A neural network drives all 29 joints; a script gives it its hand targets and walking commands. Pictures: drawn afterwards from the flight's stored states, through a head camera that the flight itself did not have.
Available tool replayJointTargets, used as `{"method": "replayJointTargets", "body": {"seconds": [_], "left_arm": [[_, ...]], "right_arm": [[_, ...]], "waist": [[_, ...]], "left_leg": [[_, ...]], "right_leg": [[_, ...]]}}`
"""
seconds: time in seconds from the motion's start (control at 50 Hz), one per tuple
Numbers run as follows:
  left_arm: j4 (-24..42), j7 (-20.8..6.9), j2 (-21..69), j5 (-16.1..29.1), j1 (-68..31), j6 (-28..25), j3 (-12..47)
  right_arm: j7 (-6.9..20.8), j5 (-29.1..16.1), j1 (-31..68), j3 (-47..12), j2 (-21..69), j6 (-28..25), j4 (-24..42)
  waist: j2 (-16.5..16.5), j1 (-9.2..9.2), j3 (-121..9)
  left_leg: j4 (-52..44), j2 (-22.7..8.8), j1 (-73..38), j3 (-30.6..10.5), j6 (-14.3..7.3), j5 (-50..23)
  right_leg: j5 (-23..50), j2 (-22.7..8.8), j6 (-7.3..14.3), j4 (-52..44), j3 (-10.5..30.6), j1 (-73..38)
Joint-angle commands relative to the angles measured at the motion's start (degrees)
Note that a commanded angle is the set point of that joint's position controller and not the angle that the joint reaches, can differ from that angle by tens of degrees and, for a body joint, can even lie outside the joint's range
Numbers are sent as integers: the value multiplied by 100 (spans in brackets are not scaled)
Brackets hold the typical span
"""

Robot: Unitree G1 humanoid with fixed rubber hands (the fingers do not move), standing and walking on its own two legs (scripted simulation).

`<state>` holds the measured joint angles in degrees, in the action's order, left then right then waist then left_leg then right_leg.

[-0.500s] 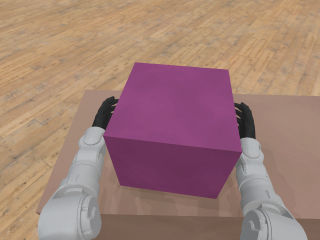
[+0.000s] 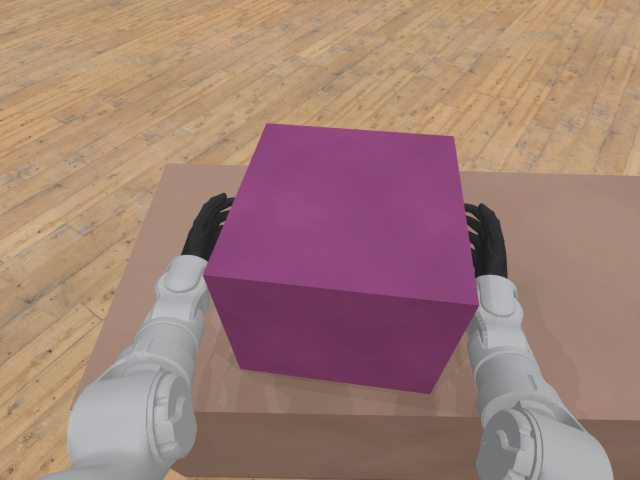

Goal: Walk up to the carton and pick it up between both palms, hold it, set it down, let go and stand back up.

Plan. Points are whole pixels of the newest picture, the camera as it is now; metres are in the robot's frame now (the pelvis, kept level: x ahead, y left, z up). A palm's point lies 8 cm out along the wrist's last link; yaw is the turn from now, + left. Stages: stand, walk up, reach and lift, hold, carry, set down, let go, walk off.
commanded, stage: set down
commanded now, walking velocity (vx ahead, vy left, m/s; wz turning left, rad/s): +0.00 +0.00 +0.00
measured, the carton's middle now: (345, 254) +0.44 -0.06 +0.00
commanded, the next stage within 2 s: none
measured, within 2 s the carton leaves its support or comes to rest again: rests again in 0.24 s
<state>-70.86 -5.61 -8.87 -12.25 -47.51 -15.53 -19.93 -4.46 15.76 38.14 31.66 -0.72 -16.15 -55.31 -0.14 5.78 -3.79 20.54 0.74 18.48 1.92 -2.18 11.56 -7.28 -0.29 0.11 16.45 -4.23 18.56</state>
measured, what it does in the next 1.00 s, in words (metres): stands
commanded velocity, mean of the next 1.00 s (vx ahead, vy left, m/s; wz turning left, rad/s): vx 0.00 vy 0.00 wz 0.00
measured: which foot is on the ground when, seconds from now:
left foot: down 0.00-1.00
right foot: down 0.00-1.00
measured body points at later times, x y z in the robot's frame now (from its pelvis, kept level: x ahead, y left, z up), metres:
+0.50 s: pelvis +0.00 +0.00 +0.00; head +0.08 +0.01 +0.44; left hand +0.45 +0.14 +0.04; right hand +0.39 -0.24 +0.04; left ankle -0.02 +0.09 -0.75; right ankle +0.00 -0.12 -0.75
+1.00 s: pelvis +0.00 +0.00 +0.00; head +0.08 +0.01 +0.44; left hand +0.45 +0.14 +0.04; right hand +0.39 -0.24 +0.04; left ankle -0.02 +0.09 -0.75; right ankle +0.00 -0.12 -0.75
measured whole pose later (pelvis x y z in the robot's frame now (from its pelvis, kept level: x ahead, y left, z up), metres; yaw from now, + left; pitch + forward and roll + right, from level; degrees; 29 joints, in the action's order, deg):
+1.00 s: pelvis +0.00 +0.00 +0.00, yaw +0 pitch +13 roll -1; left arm -72.6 -6.8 -8.3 -19.2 -50.6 -21.3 -27.2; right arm -3.5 19.9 39.2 37.6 0.5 -22.1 -55.9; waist -0.4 4.9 -3.8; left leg 21.9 0.5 23.7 2.1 -2.0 11.5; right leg -7.3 -0.3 0.4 18.0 -4.6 23.8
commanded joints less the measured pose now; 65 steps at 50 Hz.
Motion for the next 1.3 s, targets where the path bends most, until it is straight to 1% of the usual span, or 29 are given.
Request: {"method": "replayJointTargets", "body": {"seconds": [0.0, 0.12, 0.14, 0.34, 0.46, 0.54, 0.6, 0.78, 0.9, 1.02, 1.08, 1.12, 1.14, 1.16, 1.18, 1.2, 1.22, 1.24, 1.28], "left_arm": [[399, -353, 2628, -232, -3354, -408, 714], [173, -337, 2580, -344, -3263, -500, 585], [131, -337, 2581, -358, -3239, -512, 583], [-135, -369, 2489, -533, -2896, -621, 398], [-192, -361, 2499, -609, -2748, -677, 378], [-218, -354, 2502, -677, -2667, -668, 349], [-243, -352, 2507, -719, -2605, -670, 312], [-257, -361, 2468, -906, -2563, -622, 90], [-252, -344, 2424, -984, -2513, -590, -11], [-210, -321, 2204, -1034, -2448, -542, -130], [-189, -261, 1878, -991, -2407, -527, -202], [-154, -132, 1315, -899, -2356, -508, -276], [-121, -22, 907, -808, -2321, -492, -302], [-73, 136, 338, -617, -2292, -477, -278], [-93, 331, -200, -259, -2308, -476, -30], [-190, 487, -528, 160, -2411, -482, 288], [-353, 580, -679, 570, -2557, -506, 614], [-557, 624, -773, 949, -2727, -579, 906], [-954, 643, -967, 1607, -3092, -825, 1441]], "right_arm": [[876, 483, 2718, -1656, 2879, -301, 145], [894, 604, 2626, -1547, 2875, -355, 1], [890, 620, 2594, -1528, 2873, -368, -55], [861, 678, 2310, -1551, 2892, -507, -282], [857, 708, 2196, -1536, 2887, -610, -385], [866, 716, 2125, -1471, 2846, -634, -486], [871, 743, 2082, -1428, 2838, -654, -528], [899, 876, 2032, -1193, 2850, -610, -547], [921, 942, 1973, -1077, 2795, -579, -557], [907, 955, 1869, -974, 2614, -507, -592], [856, 893, 1791, -929, 2314, -488, -583], [750, 720, 1659, -844, 1739, -476, -647], [655, 563, 1578, -805, 1299, -476, -723], [513, 294, 1504, -810, 682, -491, -825], [336, -142, 1560, -1044, 133, -515, -970], [172, -642, 1719, -1386, -156, -539, -1138], [46, -1082, 1910, -1711, -272, -555, -1335], [-39, -1435, 2107, -1975, -331, -580, -1479], [-128, -1937, 2497, -2319, -546, -649, -1639]], "waist": [[238, 9, -2585], [207, 1, -2588], [213, 20, -2555], [91, 1, -2376], [116, -12, -2354], [180, -20, -2247], [163, -24, -2194], [178, -56, -2073], [196, -69, -2021], [191, -79, -1923], [164, -96, -1915], [175, -103, -1922], [168, -89, -1948], [185, -83, -2022], [210, -76, -2174], [241, -49, -2366], [268, -6, -2580], [288, 32, -2861], [433, 105, -3559]], "left_leg": [[-95, -151, -581, 17, 477, -1536], [-78, -178, -569, 11, 466, -1545], [-66, -184, -572, 0, 473, -1578], [-26, -160, -321, -11, 412, -1674], [25, -173, -309, -29, 415, -1769], [46, -193, -389, -49, 432, -1789], [75, -200, -406, -59, 423, -1805], [22, -206, -305, -55, 383, -1483], [35, -224, -348, -63, 381, -1455], [10, -224, -367, -46, 358, -1371], [16, -220, -338, -31, 345, -1341], [24, -220, -328, -15, 348, -1294], [43, -226, -324, -7, 341, -1296], [92, -229, -310, 2, 346, -1316], [194, -234, -233, -2, 352, -1365], [340, -236, -94, -15, 359, -1426], [500, -232, 98, -34, 368, -1442], [668, -218, 341, -54, 370, -1419], [1004, -185, 680, -106, 423, -1437]], "right_leg": [[1832, -32, -94, 324, -44, -1405], [1771, -32, -82, 310, -54, -1268], [1800, -31, -82, 315, -55, -1246], [2148, -63, -119, 388, -9, -1361], [2191, -65, -113, 405, -13, -1275], [1986, -55, -86, 356, -37, -1091], [1937, -50, -83, 346, -45, -983], [1619, -78, -89, 326, -63, -823], [1489, -64, -88, 323, -88, -666], [1392, -70, -115, 314, -77, -623], [1371, -71, -133, 341, -58, -614], [1298, -61, -139, 367, -28, -583], [1257, -46, -147, 393, -5, -532], [1233, -22, -143, 436, 30, -473], [1258, 23, -126, 509, 77, -396], [1328, 58, -100, 607, 131, -294], [1388, 70, -75, 720, 169, -161], [1450, 57, -56, 874, 200, -18], [1623, 28, -29, 1217, 212, 218]]}}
